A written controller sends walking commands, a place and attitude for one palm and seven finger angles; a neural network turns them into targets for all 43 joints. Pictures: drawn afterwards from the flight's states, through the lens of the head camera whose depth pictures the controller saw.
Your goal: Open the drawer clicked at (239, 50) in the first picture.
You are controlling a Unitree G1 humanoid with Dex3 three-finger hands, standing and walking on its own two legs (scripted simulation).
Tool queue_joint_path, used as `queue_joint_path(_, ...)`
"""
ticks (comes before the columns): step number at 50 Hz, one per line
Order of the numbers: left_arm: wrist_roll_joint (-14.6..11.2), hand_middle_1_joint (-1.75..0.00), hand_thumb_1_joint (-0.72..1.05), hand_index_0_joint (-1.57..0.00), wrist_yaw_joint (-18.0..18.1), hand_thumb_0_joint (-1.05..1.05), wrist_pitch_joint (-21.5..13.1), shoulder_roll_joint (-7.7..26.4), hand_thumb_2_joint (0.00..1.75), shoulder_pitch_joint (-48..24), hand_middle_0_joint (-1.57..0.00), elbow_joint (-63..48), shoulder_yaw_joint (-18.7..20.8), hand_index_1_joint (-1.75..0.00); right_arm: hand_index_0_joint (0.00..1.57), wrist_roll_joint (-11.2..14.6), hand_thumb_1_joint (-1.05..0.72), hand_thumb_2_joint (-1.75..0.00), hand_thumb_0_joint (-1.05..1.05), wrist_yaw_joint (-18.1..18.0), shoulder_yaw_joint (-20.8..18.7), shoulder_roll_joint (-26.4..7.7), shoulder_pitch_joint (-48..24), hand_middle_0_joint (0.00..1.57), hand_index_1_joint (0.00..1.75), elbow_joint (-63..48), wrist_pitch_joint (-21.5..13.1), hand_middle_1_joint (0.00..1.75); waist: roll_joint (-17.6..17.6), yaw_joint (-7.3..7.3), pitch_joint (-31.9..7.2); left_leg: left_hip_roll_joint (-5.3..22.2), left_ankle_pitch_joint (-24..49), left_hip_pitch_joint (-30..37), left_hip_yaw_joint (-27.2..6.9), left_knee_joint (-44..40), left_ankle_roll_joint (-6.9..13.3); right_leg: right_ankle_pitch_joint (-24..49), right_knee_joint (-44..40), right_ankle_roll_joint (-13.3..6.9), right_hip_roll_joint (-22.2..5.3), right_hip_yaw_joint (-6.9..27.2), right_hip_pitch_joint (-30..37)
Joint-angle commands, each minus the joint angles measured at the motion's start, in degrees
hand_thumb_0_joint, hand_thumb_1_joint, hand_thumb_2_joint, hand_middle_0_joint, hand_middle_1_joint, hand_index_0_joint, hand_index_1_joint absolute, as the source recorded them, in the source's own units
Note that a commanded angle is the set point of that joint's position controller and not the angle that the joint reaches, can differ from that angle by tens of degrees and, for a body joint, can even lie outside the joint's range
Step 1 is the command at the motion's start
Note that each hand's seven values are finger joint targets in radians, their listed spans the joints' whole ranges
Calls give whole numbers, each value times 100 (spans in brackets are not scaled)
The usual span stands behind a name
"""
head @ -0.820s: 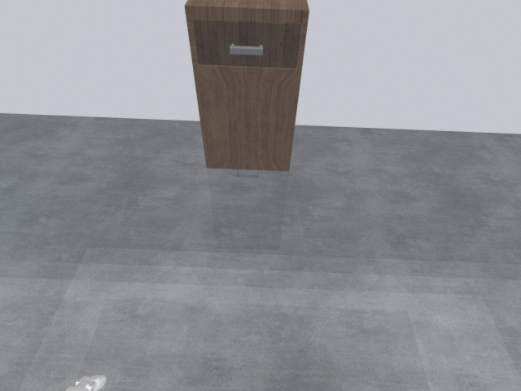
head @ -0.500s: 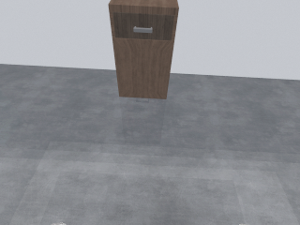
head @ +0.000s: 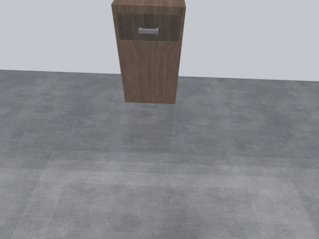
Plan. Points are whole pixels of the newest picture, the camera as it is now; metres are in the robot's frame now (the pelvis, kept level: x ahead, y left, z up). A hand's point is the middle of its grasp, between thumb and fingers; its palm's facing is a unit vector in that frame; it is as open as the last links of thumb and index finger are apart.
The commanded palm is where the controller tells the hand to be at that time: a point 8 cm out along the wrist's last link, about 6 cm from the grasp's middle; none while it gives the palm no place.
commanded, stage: stand and wait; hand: left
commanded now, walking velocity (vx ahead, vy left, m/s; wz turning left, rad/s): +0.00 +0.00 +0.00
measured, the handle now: (148, 30) +1.39 +0.15 -0.07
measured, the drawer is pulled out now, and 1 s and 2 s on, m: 0.00 0.00 0.00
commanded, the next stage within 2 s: look at it before walking up in 0.04 s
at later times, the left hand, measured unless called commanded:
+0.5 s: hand out of the picture +0.08 +0.24 -0.16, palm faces -0.03 -0.94 -0.33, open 7.4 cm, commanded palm none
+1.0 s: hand out of the picture +0.05 +0.20 -0.18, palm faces -0.03 -0.97 -0.22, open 7.4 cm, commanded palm none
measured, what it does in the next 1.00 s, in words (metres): shifts its weight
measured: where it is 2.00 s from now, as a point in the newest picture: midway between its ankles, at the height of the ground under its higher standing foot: (160, 196)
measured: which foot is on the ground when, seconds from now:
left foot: down 0.00-1.00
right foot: down 0.00-1.00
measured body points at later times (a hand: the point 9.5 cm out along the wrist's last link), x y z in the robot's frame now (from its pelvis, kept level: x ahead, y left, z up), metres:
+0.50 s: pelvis +0.00 +0.00 +0.00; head +0.00 +0.00 +0.45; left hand +0.08 +0.29 -0.13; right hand +0.08 -0.30 -0.13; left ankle +0.01 +0.12 -0.74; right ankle +0.01 -0.12 -0.74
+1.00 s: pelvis +0.05 +0.00 -0.01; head +0.04 +0.00 +0.44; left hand +0.05 +0.25 -0.17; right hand +0.06 -0.26 -0.16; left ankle +0.01 +0.12 -0.74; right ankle +0.01 -0.12 -0.74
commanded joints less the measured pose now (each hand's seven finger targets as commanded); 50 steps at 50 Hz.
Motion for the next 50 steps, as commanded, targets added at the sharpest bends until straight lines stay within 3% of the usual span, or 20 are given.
queue_joint_path(1, 11, -30, 90, -20, 65, 0, -136, 1133, 90, -257, -20, -352, 259, -30, 20, 18, -90, -90, 0, -83, -205, -1197, -324, 20, 30, -382, -171, 30, 55, -4, -231, 602, 193, -67, -594, -485, 214, -46, -558, -200, -648, 627, -102)
queue_joint_path(10, 12, -30, 90, -20, 79, 0, -167, 1134, 90, -265, -20, -342, 260, -30, 20, 29, -90, -90, 0, -91, -203, -1180, -292, 20, 30, -341, -186, 30, -5, -16, -404, 640, 637, 69, -544, -424, 192, 556, -493, -208, -679, 585, 74)
queue_joint_path(18, 13, -30, 90, -20, 74, 0, -149, 1119, 90, -269, -20, -321, 248, -30, 20, 25, -90, -90, 0, -93, -193, -1189, -333, 20, 30, -331, -173, 30, 86, -12, -212, 640, 508, 47, -570, -517, 188, 393, -570, -194, -647, 592, -23)
queue_joint_path(36, 18, -30, 90, -20, 67, 0, -145, 1124, 90, -242, -20, -295, 249, -30, 20, 36, -90, -90, 0, -97, -181, -1209, -360, 20, 30, -331, -176, 30, 89, -2, -287, 662, 603, 143, -579, -580, 190, 505, -603, -175, -647, 563, 84)
queue_joint_path(38, 20, -30, 90, -20, 89, 0, -27, 402, 90, 190, -20, -107, 93, -30, 20, -16, -90, -90, 0, -64, -12, -464, 48, 20, 30, -155, -68, 30, 45, -5, -360, 601, -228, 154, -400, -468, 78, -491, -560, -93, -588, 557, 10)
queue_joint_path(40, 62, -30, 90, -20, 38, 0, 33, 424, 90, 362, -20, -95, 137, -30, 20, -55, -90, -90, 0, -44, -47, -468, 240, 20, 30, -142, -13, 30, -35, -1, -83, 548, -1551, -156, -381, -470, 117, -1689, -575, -172, -507, 683, -272)
queue_joint_path(42, 87, -30, 90, -20, -20, 0, 51, 448, 90, 476, -20, -151, 184, -30, 20, -77, -90, -90, 0, -30, -84, -529, 298, 20, 30, -177, -5, 30, 33, 14, 305, 562, -2232, -477, -442, -504, 175, -2176, -480, -243, -410, 740, -584)
queue_joint_path(44, 95, -30, 90, -20, -55, 0, 27, 383, 90, 640, -20, -201, 221, -30, 20, -67, -90, -90, 0, -30, -131, -538, 403, 20, 30, -229, -30, 30, 84, 30, 509, 652, -2382, -574, -510, -419, 273, -2165, -275, -320, -328, 725, -764)
queue_joint_path(48, 84, -30, 90, -20, -71, 0, -92, 134, 90, 1017, -20, -230, 273, -30, 20, -38, -90, -90, 0, -62, -171, -419, 736, 20, 30, -258, -161, 30, 218, 40, 518, 832, -1637, -496, -561, -35, 451, -1380, 282, -434, -241, 663, -760)
queue_joint_path(50, 88, -30, 90, -20, -58, 0, -134, 119, 90, 1231, -20, -207, 317, -30, 20, -21, -90, -90, 0, -59, -205, -314, 760, 20, 30, -300, -194, 30, 182, 85, 576, 771, -1803, -761, -452, 238, 432, -1601, 273, -508, -313, 846, -670)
